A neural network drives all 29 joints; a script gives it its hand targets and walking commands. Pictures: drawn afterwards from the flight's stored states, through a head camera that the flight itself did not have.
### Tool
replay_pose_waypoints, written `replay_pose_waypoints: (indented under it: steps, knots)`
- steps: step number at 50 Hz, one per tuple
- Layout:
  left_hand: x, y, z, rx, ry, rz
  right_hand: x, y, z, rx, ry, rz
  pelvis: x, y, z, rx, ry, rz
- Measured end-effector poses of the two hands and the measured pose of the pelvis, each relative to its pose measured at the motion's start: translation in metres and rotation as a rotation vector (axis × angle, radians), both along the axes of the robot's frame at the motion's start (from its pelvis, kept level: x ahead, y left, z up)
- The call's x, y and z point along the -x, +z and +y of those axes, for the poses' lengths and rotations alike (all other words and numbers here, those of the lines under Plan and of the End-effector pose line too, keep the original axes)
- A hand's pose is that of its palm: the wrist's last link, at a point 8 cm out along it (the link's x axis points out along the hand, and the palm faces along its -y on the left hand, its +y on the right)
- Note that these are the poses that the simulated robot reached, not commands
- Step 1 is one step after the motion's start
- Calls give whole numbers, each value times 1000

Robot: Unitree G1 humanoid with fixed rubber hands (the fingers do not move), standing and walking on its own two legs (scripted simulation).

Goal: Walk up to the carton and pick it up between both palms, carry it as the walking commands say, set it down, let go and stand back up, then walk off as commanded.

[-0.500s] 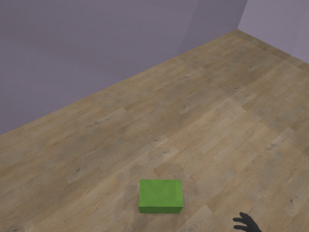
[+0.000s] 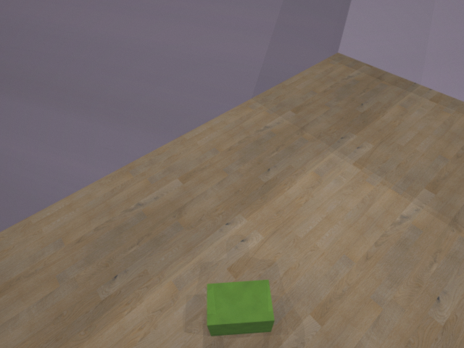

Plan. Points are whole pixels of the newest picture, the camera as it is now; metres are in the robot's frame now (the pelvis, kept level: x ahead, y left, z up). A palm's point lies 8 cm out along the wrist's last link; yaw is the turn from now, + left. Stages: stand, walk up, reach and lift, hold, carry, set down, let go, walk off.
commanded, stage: walk up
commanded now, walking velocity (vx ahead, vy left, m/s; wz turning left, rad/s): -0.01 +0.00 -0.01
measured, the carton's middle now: (239, 308) +0.39 +0.00 -0.69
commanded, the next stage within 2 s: stand in 0.22 s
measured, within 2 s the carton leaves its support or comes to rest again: neither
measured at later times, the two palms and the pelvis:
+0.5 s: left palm out of the picture +0.07 +0.23 -0.14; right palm out of the picture +0.08 -0.21 -0.15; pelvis +0.00 +0.01 -0.01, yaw +0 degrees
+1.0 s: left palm out of the picture +0.15 +0.23 -0.17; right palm (343, 335) +0.17 -0.20 -0.17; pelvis -0.03 +0.01 -0.06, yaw +1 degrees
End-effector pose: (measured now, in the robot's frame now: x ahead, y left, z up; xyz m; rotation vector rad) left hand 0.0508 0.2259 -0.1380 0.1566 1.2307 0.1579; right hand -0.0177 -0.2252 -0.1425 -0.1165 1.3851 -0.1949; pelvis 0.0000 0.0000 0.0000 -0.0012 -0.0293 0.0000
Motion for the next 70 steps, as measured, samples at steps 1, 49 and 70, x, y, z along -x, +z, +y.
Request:
replay_pose_waypoints:
  steps: [1, 49, 70]
  knots:
    - [2, -1, 0, 0, 3, 9, 1, 0, 1, 1, -1, 4, -1, 0, 0, 0, 0, 1]
    - [-101, -32, 4, 58, 10, -108, -189, -27, 28, -28, 149, -239, 31, -57, 13, 23, 28, 354]
    - [-208, -51, -1, 70, -5, -323, -286, -41, 36, -39, 123, -467, 82, -96, 8, 11, 1, 388]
